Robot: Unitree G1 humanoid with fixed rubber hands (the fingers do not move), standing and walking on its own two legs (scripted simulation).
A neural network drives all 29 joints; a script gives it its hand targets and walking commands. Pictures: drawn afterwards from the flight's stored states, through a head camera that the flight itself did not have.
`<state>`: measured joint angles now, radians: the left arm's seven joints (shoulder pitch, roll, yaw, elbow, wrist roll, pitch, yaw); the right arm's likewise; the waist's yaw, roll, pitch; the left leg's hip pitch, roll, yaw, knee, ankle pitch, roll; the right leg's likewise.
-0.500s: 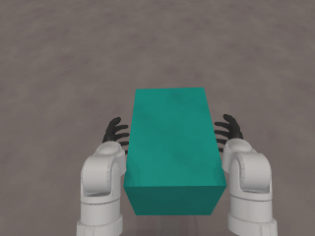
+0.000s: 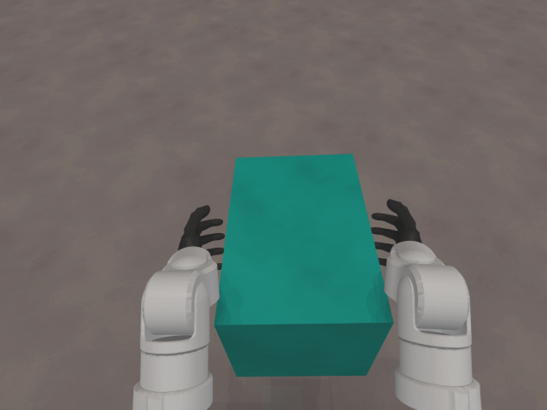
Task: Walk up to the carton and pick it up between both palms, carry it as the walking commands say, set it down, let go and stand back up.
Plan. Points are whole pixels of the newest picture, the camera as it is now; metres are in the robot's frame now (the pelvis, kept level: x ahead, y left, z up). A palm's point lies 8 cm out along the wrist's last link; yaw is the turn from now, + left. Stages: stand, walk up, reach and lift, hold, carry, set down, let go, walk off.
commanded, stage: carry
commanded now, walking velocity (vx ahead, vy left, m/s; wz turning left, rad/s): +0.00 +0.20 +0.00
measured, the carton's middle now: (297, 260) +0.35 +0.00 +0.01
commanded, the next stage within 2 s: none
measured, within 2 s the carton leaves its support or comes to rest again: neither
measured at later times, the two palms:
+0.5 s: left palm (77, 290) +0.25 +0.27 +0.10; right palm (300, 276) +0.26 +0.00 +0.11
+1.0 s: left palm (21, 311) +0.21 +0.32 +0.11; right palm (264, 321) +0.20 +0.04 +0.11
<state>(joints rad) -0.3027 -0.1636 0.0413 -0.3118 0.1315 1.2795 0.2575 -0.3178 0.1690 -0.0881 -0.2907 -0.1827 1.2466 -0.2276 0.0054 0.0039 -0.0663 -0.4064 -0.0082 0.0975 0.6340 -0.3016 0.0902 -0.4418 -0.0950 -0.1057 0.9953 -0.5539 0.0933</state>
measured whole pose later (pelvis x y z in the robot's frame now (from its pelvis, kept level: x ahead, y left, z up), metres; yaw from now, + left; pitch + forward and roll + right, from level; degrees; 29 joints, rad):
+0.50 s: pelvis -0.04 +0.13 +0.00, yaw +2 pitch +4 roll -1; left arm -0.29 -0.16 0.05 -0.29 0.13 1.26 0.24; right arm -0.31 0.17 -0.08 -0.28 -0.18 1.24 -0.23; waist 0.00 -0.01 -0.06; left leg -0.40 0.02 0.06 0.62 -0.27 0.04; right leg -0.40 -0.17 -0.10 0.72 -0.47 0.09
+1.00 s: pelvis -0.08 +0.19 +0.01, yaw -2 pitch +4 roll -2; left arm -0.32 -0.17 0.05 -0.30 0.13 1.28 0.27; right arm -0.32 0.17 -0.10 -0.28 -0.18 1.24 -0.22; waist 0.01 0.03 -0.06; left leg -0.41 -0.04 0.16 0.48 -0.16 0.10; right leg -0.33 -0.05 -0.10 0.50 -0.24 0.05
